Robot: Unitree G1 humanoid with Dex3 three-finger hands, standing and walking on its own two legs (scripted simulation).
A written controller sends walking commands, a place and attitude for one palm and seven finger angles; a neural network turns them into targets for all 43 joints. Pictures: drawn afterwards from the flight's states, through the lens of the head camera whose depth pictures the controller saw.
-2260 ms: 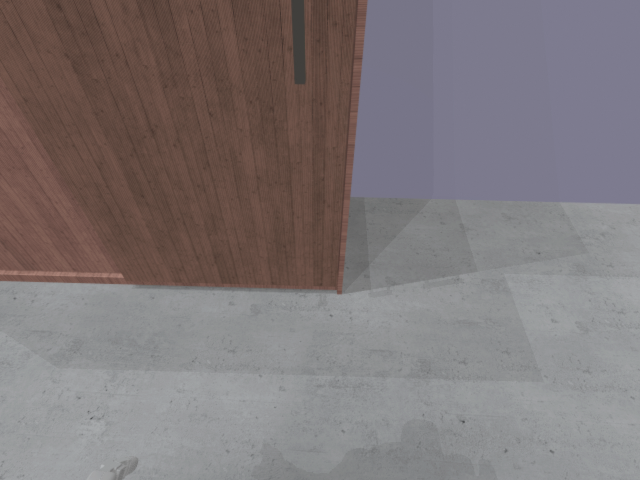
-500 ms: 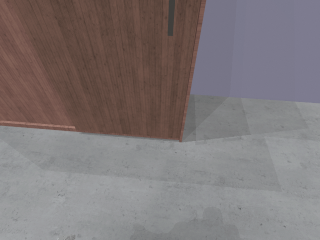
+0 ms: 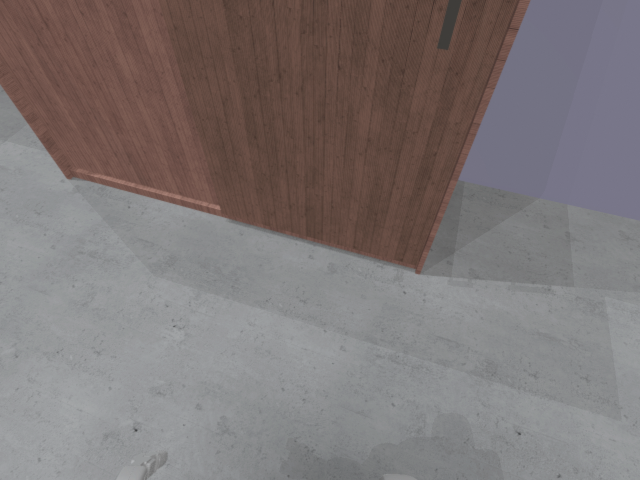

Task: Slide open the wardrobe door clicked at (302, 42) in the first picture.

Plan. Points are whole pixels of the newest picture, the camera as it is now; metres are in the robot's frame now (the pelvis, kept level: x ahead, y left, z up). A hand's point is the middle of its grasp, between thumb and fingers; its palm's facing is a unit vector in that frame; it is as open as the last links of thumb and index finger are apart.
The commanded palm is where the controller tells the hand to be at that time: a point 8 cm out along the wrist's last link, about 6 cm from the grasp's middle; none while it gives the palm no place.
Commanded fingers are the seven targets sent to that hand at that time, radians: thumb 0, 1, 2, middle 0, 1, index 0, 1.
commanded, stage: walk to a spot facing it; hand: right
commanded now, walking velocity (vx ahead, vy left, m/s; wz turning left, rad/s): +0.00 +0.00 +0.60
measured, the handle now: out of the picture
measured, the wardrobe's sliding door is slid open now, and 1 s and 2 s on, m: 0.00 0.00 0.00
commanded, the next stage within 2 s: turn to face it in 1.46 s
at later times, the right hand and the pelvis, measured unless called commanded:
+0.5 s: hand out of the picture +0.14 -0.20 -0.16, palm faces -0.31 +0.93 -0.21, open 7.4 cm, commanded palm none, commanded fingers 0.00 -0.90 -0.90 0.20 0.30 0.20 0.30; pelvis -0.02 -0.04 +0.00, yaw +19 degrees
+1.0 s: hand (443, 470) +0.16 -0.17 -0.19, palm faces -0.46 +0.87 -0.18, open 7.4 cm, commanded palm none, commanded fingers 0.00 -0.90 -0.90 0.20 0.30 0.20 0.30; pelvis +0.09 +0.00 -0.01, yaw +34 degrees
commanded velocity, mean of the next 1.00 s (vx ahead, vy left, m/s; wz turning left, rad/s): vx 0.16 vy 0.00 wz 0.57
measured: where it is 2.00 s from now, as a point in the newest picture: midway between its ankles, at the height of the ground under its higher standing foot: outside the picture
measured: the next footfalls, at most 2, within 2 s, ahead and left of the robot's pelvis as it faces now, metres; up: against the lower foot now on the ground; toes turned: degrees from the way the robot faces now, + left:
right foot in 0.12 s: +0.02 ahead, -0.14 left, +0.00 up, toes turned +5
left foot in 0.58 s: -0.04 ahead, +0.10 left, +0.00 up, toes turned +28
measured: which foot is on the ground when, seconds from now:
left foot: down 0.00-0.12, up 0.14-0.56, down 0.58-1.00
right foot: up 0.00-0.10, down 0.12-0.58, up 0.60-1.00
